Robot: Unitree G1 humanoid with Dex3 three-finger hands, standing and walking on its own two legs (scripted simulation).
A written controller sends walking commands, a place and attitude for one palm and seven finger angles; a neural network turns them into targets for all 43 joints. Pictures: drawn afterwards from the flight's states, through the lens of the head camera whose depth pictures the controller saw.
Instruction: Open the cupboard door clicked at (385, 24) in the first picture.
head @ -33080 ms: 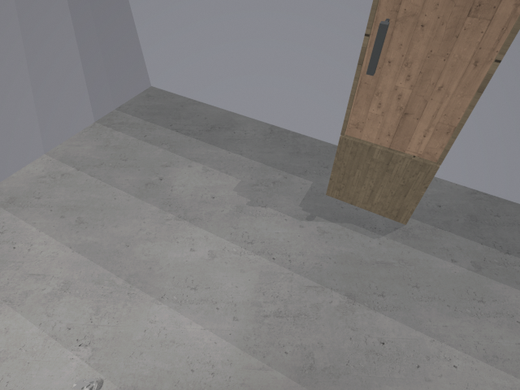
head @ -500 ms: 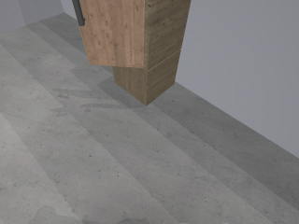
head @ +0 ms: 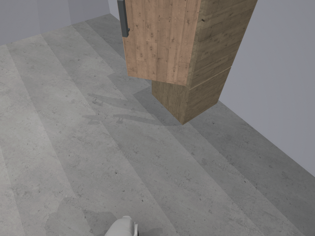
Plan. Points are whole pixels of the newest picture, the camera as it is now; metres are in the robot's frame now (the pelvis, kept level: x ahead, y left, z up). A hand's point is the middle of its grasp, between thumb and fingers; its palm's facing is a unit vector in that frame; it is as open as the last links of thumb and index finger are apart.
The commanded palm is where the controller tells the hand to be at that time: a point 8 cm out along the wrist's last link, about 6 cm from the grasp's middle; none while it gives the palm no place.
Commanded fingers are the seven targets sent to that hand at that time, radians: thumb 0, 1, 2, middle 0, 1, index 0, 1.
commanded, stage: take the last steps up to it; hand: left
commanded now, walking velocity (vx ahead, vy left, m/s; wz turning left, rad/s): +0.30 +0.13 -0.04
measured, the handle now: (125, 16) +0.99 +0.26 +0.04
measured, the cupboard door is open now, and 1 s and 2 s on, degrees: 40 40 40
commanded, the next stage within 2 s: come to a stop and stand still in 0.84 s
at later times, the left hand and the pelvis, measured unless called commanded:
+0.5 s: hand (102, 163) +0.34 +0.23 -0.15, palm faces -0.09 -0.97 -0.22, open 7.4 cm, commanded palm none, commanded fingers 0.00 0.90 0.90 -0.20 -0.30 -0.20 -0.30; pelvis +0.18 +0.06 +0.00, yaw -5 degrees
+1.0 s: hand (89, 170) +0.33 +0.28 -0.20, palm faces +0.02 -0.99 -0.17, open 7.3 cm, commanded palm none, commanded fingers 0.00 0.90 0.90 -0.20 -0.30 -0.20 -0.30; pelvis +0.36 +0.10 -0.01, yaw -4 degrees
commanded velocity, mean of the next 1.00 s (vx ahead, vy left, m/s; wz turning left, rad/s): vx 0.20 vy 0.06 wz -0.02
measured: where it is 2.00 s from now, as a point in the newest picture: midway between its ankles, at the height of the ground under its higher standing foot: (154, 204)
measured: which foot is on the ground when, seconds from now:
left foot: up 0.00-0.04, down 0.06-0.56, up 0.58-0.92, down 0.94-1.00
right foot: down 0.00-0.06, up 0.08-0.52, down 0.54-0.94, up 0.96-1.00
